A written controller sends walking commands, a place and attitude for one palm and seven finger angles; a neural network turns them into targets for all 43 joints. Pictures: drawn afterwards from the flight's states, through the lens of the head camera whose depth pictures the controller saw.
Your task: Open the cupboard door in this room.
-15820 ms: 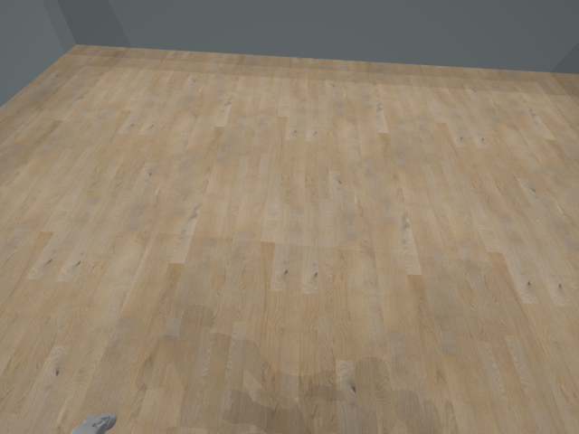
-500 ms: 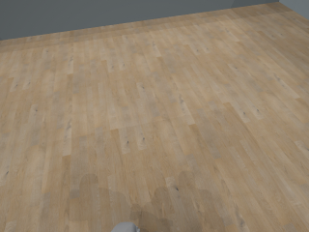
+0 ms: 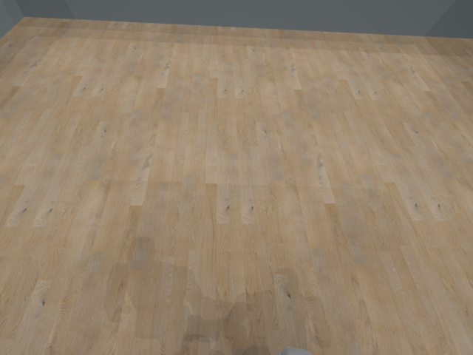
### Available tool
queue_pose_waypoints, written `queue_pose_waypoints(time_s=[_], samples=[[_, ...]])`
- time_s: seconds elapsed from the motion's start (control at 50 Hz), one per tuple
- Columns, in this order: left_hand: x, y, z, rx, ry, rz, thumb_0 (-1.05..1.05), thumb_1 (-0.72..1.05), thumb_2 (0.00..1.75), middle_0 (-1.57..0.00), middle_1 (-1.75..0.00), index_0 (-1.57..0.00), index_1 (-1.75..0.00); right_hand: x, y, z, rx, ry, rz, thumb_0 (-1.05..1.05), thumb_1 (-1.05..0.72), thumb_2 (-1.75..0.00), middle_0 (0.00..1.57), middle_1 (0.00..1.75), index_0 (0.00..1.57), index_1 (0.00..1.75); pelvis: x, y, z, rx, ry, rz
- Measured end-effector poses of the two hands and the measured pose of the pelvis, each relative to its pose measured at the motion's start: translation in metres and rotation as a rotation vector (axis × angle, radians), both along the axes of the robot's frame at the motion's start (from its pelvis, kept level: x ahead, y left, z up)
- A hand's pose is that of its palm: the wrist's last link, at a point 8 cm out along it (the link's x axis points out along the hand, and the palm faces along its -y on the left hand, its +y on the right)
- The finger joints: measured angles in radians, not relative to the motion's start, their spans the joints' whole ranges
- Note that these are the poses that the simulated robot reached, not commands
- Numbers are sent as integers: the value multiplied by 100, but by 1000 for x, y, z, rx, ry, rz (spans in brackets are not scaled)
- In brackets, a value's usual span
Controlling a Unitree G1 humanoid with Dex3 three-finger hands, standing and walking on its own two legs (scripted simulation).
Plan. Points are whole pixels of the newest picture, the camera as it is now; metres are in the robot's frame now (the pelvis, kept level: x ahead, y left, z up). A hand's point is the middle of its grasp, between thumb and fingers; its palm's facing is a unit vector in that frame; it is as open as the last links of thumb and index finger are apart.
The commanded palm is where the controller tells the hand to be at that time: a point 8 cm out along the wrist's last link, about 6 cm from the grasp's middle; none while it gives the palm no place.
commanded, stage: turn or walk to find it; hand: left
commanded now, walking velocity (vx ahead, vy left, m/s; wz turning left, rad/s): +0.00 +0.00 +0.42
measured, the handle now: out of the picture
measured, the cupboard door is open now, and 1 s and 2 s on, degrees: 0 0 0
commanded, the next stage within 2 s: stand and wait in 0.50 s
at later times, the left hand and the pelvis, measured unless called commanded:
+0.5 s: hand out of the picture -0.02 +0.16 -0.16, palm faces +0.27 -0.93 -0.25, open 7.3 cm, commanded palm none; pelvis -0.02 -0.04 +0.00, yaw +15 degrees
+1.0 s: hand out of the picture -0.05 +0.17 -0.18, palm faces +0.19 -0.95 -0.25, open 7.4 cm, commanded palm none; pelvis -0.04 -0.03 -0.02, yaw +6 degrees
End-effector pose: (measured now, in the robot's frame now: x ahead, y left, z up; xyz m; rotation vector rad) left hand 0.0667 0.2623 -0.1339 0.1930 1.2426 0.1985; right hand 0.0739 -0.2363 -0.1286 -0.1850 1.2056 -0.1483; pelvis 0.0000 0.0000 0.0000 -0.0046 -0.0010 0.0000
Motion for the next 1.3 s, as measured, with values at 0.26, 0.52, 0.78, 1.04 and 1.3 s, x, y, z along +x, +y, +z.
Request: queue_pose_waypoints(time_s=[0.26,0.52,0.78,1.04,1.3], samples=[[-10,-61,19,30,-130,56,0,91,90,-20,-30,-20,-30,-27,-54,-33,43,119,41,1,-90,-90,20,30,20,30,-13,-45,-8,33,-16,134],[-113,-60,4,-3,27,258,0,91,90,-21,-30,-20,-30,3,-45,-19,-11,157,214,1,-91,-90,19,30,20,30,-22,-42,-3,40,-1,265],[-190,-37,-17,-71,214,335,0,91,90,-20,-30,-19,-30,51,43,-2,18,-67,308,0,-90,-90,20,30,20,30,-35,-8,-5,15,-28,228],[-118,-54,-12,-8,71,160,0,91,90,-20,-30,-20,-30,-7,-23,-41,48,16,92,0,-91,-90,20,30,20,30,-45,-36,-21,17,-38,101],[-64,-42,4,-4,13,-20,0,91,90,-20,-30,-20,-30,-71,-69,-8,-66,61,-47,1,-91,-90,19,30,20,30,-58,-31,-3,24,0,-29]])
